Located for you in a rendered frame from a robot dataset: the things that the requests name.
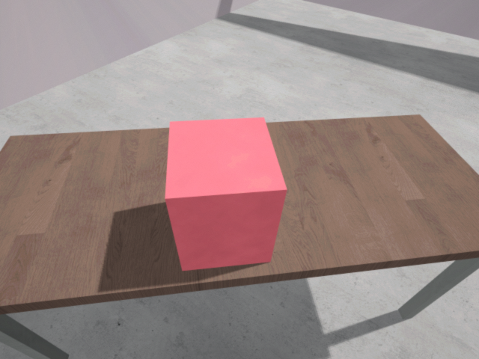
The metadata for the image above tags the carton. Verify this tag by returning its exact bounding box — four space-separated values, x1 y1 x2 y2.
165 117 287 271

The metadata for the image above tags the table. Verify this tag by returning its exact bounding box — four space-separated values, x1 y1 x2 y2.
0 114 479 359

